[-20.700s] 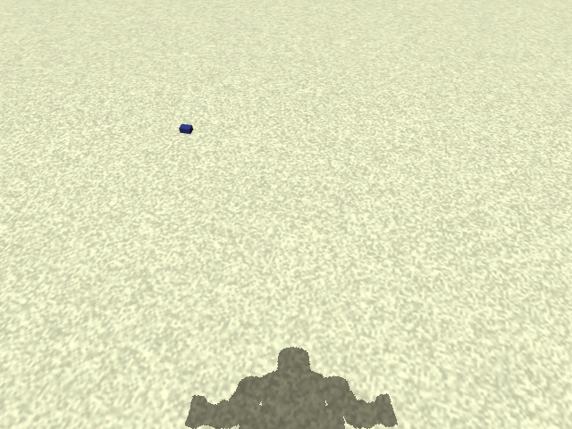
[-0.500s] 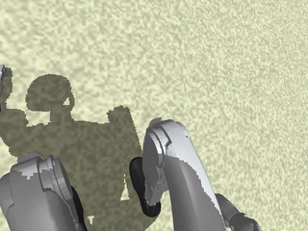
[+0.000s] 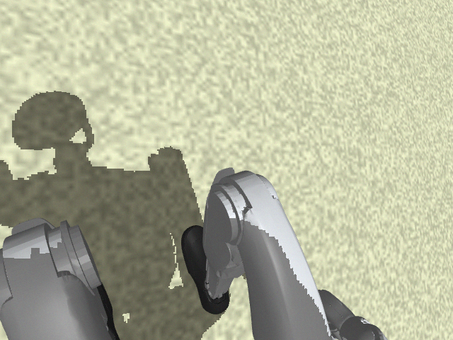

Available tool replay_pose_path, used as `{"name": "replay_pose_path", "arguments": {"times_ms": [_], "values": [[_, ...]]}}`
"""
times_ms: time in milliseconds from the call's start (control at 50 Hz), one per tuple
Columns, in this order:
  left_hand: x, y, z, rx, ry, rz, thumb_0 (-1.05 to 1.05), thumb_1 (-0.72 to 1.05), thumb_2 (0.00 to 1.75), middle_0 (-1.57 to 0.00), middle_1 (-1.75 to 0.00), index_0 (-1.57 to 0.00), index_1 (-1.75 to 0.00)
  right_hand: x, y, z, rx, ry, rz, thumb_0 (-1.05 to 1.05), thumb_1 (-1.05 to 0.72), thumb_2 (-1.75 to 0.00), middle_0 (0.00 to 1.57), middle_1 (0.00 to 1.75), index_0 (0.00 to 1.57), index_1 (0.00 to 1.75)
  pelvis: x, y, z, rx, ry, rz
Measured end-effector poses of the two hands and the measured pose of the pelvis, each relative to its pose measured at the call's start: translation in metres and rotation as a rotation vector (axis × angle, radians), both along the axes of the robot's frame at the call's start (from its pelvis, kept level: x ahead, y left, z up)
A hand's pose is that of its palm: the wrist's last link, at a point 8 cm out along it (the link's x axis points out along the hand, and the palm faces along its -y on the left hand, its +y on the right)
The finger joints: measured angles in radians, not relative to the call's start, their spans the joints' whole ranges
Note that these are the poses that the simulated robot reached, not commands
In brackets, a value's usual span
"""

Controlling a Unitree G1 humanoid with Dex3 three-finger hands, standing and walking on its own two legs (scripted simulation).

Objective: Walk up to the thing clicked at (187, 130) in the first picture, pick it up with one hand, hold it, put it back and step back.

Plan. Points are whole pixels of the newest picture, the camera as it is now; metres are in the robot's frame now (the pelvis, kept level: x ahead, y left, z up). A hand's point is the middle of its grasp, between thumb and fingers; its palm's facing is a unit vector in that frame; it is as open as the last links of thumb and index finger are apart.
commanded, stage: rest palm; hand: left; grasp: from above
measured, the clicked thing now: out of the picture +0.44 +0.33 -0.28
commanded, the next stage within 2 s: close in 1.18 s
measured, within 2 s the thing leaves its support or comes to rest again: neither
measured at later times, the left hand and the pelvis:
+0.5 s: hand out of the picture +0.43 +0.33 -0.26, palm faces -0.52 -0.10 -0.85, open 14.3 cm; pelvis +0.00 +0.00 +0.00, yaw +0 degrees
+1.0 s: hand out of the picture +0.41 +0.31 -0.25, palm faces -0.45 -0.03 -0.89, open 14.2 cm; pelvis -0.01 +0.01 +0.00, yaw -2 degrees
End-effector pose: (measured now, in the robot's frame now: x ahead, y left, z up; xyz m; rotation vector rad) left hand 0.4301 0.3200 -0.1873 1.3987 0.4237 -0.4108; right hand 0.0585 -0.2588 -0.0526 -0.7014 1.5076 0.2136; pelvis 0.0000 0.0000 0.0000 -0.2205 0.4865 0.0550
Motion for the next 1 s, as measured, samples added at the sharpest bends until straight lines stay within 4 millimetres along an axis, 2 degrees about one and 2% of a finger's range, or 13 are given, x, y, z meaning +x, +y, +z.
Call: {"name": "replay_pose_path", "arguments": {"times_ms": [100, 240, 360, 480, 580, 740, 880, 1000], "values": [[-0.005, -0.008, 0.006, 0.035, -0.058, -0.065, 0.00, -0.51, 1.00, -0.12, -0.87, -0.09, -0.90, 0.017, 0.004, 0.002, 0.002, -0.060, 0.041, 0.00, -0.91, -0.90, 0.20, 0.30, 0.20, 0.30, -0.001, 0.005, 0.001, -0.016, -0.003, -0.004], [-0.010, -0.012, 0.002, 0.103, -0.094, -0.030, 0.00, -0.51, 1.00, -0.12, -0.87, -0.09, -0.89, 0.029, 0.012, 0.002, 0.055, -0.119, 0.086, 0.00, -0.90, -0.90, 0.20, 0.30, 0.20, 0.30, -0.005, 0.006, 0.000, -0.014, 0.005, -0.002], [-0.002, -0.005, -0.006, 0.117, -0.078, 0.091, 0.00, -0.51, 1.00, -0.12, -0.89, -0.09, -0.91, 0.024, 0.011, 0.002, 0.076, -0.126, 0.074, 0.00, -0.91, -0.90, 0.20, 0.30, 0.20, 0.30, -0.005, 0.004, -0.003, -0.006, 0.014, 0.000], [0.005, 0.008, -0.017, 0.126, 0.021, 0.164, 0.00, -0.52, 1.00, -0.10, -0.92, -0.08, -0.94, 0.011, 0.006, 0.002, 0.069, -0.080, 0.025, 0.00, -0.91, -0.90, 0.20, 0.30, 0.20, 0.30, 0.000, 0.003, -0.003, -0.003, 0.029, 0.002], [0.010, 0.011, -0.014, 0.109, 0.041, 0.143, 0.00, -0.54, 1.01, -0.10, -0.99, -0.08, -0.97, -0.001, 0.010, -0.002, 0.082, -0.021, 0.008, 0.00, -0.91, -0.91, 0.20, 0.30, 0.20, 0.30, 0.002, 0.002, 0.000, -0.003, 0.019, 0.001], [0.002, 0.006, -0.012, 0.055, 0.049, 0.077, 0.00, -0.54, 1.02, -0.08, -0.96, -0.07, -0.97, -0.007, 0.018, -0.003, 0.082, -0.018, 0.016, 0.00, -0.91, -0.91, 0.20, 0.30, 0.20, 0.30, -0.004, 0.002, -0.001, -0.017, -0.019, -0.007], [-0.008, -0.007, -0.004, 0.032, -0.030, -0.030, 0.00, -0.53, 1.03, -0.09, -0.92, -0.07, -0.94, -0.003, 0.020, 0.001, 0.062, -0.045, 0.062, 0.00, -0.91, -0.90, 0.20, 0.30, 0.20, 0.30, -0.008, 0.003, -0.001, -0.020, -0.041, -0.012], [-0.013, -0.011, -0.003, 0.086, -0.074, -0.052, 0.00, -0.51, 1.01, -0.11, -0.89, -0.08, -0.91, 0.006, 0.014, 0.008, 0.032, -0.092, 0.085, 0.00, -0.91, -0.90, 0.20, 0.30, 0.20, 0.30, -0.011, 0.006, 0.001, -0.030, -0.032, -0.016]]}}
